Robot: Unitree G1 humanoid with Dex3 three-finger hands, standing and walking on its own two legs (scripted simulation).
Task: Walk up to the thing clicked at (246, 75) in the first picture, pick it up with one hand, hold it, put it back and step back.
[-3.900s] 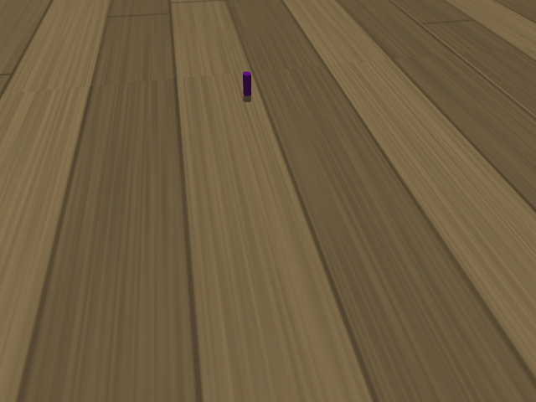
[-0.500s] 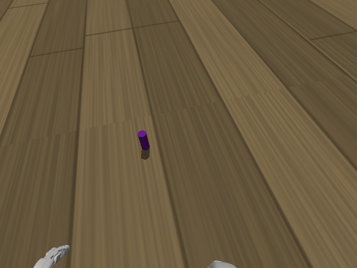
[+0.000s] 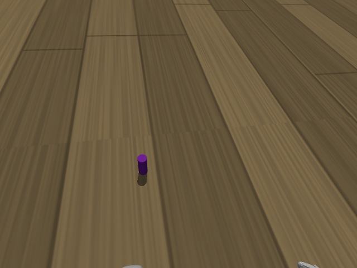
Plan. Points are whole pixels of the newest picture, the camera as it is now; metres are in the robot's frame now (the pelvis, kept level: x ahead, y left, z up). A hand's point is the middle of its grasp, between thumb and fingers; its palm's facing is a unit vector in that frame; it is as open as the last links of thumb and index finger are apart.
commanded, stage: walk up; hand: left
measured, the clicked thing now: (142, 164) +0.76 +0.18 -0.69
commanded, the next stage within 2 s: none
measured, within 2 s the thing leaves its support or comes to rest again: neither
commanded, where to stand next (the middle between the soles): +0.41 -0.01 m, yaw -3 degrees
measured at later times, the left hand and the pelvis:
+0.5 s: hand (88, 211) +0.27 +0.23 -0.11, palm faces -0.10 -0.90 -0.42, open 7.4 cm; pelvis +0.16 -0.03 +0.00, yaw -3 degrees
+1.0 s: hand (82, 193) +0.34 +0.28 -0.16, palm faces -0.08 -0.94 -0.33, open 7.4 cm; pelvis +0.28 +0.01 +0.00, yaw -2 degrees
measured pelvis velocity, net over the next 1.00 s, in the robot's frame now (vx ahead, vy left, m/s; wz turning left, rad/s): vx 0.28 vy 0.01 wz -0.04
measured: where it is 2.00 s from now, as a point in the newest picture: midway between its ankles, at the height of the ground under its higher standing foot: (169, 246)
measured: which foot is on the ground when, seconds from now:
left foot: down 0.00-0.42, up 0.44-0.86, down 0.88-1.00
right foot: up 0.00-0.38, down 0.40-0.90, up 0.92-1.00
